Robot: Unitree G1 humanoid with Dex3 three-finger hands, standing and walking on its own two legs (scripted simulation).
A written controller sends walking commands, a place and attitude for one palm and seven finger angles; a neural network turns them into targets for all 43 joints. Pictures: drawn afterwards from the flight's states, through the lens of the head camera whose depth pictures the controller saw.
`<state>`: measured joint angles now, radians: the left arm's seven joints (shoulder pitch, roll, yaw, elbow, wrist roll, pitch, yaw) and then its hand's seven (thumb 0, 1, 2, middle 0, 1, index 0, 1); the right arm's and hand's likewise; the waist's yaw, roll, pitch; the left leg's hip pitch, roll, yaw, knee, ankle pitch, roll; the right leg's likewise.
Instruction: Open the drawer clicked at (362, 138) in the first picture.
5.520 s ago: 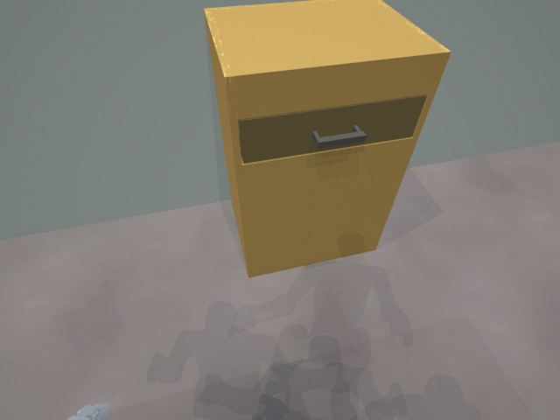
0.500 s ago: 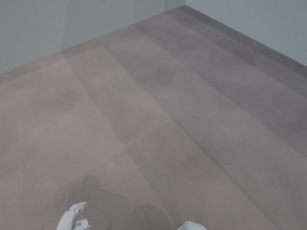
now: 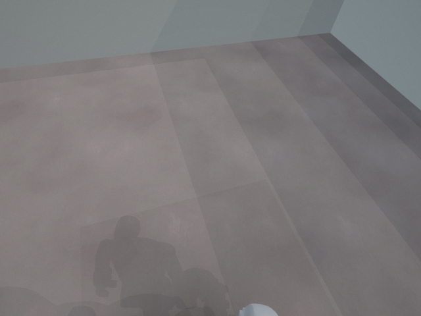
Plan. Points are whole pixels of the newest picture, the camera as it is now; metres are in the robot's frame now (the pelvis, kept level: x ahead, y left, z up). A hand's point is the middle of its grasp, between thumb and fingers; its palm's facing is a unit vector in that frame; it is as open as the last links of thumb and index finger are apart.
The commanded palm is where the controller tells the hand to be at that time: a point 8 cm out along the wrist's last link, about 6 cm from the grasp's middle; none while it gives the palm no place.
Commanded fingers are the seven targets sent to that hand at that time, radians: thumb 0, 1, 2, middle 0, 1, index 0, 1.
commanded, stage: turn to face it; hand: left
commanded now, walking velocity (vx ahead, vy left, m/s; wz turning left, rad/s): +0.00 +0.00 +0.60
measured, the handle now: out of the picture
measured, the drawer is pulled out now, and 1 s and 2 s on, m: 0.00 0.00 0.00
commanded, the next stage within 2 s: none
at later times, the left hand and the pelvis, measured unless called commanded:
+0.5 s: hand out of the picture -0.01 +0.13 -0.14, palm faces +0.34 -0.90 -0.27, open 7.4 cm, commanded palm none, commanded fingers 0.00 0.90 0.90 -0.20 -0.30 -0.20 -0.30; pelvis -0.02 -0.08 +0.01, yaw +20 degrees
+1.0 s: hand out of the picture -0.11 +0.19 -0.16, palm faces +0.61 -0.74 -0.28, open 7.4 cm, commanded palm none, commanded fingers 0.00 0.90 0.90 -0.20 -0.30 -0.20 -0.30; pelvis -0.05 -0.04 +0.00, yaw +37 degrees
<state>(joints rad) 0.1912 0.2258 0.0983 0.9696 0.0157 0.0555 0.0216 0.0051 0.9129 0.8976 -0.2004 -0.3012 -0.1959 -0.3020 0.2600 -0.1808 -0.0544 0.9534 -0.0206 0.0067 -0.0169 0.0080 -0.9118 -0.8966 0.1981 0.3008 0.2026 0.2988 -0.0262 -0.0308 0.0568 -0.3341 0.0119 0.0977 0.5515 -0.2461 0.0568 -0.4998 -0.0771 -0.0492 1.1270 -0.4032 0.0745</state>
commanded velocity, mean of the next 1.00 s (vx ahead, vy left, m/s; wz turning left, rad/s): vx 0.00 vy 0.00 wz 0.60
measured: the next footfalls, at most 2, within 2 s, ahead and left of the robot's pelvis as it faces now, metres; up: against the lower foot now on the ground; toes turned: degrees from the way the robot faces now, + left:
right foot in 0.30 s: +0.04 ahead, -0.17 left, +0.00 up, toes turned +9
left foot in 0.74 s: -0.07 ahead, +0.06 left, +0.00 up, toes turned +35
